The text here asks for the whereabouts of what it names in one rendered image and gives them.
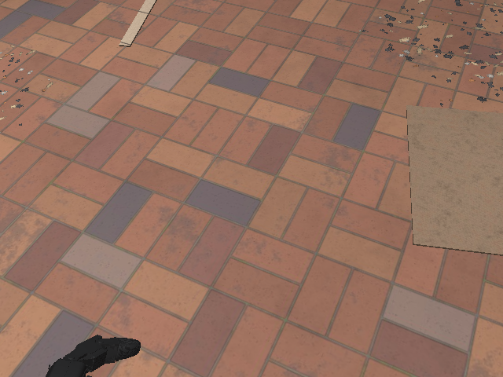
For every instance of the robot left hand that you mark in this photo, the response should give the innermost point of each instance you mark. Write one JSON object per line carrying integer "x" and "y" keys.
{"x": 93, "y": 353}

